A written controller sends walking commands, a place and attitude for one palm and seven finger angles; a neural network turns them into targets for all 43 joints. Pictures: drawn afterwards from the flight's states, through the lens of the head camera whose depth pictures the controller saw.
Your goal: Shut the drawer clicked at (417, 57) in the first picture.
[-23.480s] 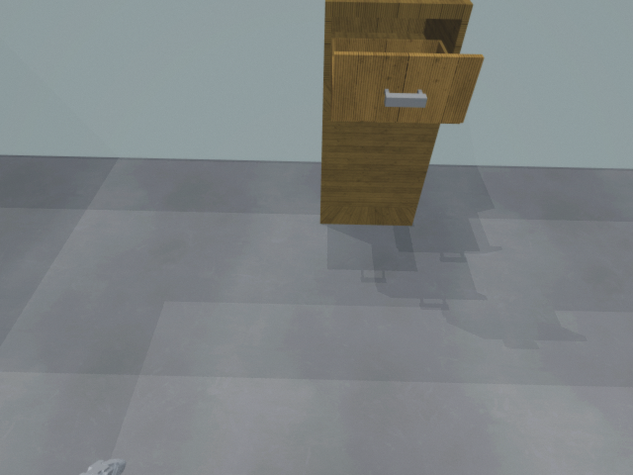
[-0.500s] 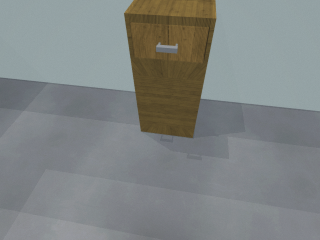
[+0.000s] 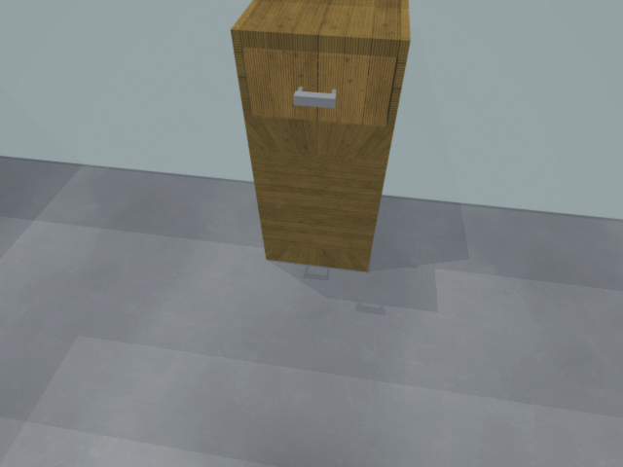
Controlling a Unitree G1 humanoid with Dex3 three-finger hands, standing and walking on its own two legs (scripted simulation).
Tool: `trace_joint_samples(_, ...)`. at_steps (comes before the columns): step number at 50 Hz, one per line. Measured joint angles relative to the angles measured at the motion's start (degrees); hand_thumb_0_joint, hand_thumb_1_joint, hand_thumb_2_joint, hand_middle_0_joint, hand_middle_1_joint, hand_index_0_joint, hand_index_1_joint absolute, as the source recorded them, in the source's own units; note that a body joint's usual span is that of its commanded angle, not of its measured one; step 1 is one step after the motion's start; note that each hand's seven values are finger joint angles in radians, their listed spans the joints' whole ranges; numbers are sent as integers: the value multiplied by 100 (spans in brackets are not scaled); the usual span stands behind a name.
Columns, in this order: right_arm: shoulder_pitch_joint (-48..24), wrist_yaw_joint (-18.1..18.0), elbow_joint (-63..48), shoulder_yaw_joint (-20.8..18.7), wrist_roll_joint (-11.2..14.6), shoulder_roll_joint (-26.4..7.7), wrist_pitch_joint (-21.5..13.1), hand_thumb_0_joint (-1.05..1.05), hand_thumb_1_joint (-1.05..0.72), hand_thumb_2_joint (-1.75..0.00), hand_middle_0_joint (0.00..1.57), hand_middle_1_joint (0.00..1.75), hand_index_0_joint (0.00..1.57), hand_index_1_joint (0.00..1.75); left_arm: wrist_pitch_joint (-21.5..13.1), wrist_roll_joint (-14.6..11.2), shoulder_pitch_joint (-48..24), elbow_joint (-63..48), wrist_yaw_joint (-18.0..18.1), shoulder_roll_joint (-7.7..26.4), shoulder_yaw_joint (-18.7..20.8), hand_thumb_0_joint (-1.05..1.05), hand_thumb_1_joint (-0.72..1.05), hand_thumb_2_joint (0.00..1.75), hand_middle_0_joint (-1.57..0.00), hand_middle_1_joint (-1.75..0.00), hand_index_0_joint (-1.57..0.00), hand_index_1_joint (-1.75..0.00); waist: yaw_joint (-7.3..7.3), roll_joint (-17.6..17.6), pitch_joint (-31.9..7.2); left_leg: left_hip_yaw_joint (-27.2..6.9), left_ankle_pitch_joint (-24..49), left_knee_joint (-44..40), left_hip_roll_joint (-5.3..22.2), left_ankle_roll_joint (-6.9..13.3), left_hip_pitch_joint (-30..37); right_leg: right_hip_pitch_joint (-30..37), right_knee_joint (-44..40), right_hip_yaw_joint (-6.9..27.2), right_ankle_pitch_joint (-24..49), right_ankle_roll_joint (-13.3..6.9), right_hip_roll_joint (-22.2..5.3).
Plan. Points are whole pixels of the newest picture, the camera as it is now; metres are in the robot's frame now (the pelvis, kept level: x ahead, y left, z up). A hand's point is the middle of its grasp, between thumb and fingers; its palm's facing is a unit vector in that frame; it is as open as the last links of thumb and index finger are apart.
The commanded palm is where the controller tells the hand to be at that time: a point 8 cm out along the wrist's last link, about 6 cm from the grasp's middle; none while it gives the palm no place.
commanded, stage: look to check the result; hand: left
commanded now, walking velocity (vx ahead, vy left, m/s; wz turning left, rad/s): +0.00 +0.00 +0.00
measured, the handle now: (316, 95) +0.94 +0.04 -0.01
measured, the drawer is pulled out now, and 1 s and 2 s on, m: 0.00 0.00 0.00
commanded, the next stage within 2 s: stand and wait in 0.44 s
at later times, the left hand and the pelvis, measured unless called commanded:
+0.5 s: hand out of the picture -0.01 +0.16 -0.18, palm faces +0.06 -0.98 -0.18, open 7.3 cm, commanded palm none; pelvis +0.00 -0.01 +0.00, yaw +0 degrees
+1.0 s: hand out of the picture +0.02 +0.17 -0.17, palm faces +0.04 -0.97 -0.22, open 7.3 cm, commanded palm none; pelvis +0.01 -0.02 +0.00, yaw +0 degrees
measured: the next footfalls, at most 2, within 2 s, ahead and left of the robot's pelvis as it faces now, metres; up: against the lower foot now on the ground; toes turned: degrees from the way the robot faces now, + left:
none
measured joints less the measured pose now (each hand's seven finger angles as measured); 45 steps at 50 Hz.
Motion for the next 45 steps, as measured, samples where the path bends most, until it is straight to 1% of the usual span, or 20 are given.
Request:
trace_joint_samples(19,-129,-15,-31,-25,-1,-47,-9,0,-91,-90,19,30,20,30,-34,7,37,42,0,-16,15,0,91,89,-20,-30,-20,-30,24,-28,-6,-52,-10,-23,70,-72,51,80,-57,-54,-16,-64,72)
trace_joint_samples(31,-165,-9,-26,-31,-9,-107,-4,0,-91,-90,19,30,20,30,-33,5,-65,16,-17,66,41,0,91,89,-20,-30,-20,-30,9,-15,44,-75,2,-53,97,-102,48,86,-97,-78,-9,-93,102)
trace_joint_samples(45,-281,-11,-8,-47,-7,-256,-18,0,-91,-90,20,30,20,30,-57,6,-225,-5,-33,198,65,0,91,89,-20,-30,-20,-30,-1,2,47,-91,17,-144,117,-137,133,159,-151,-96,-23,-121,127)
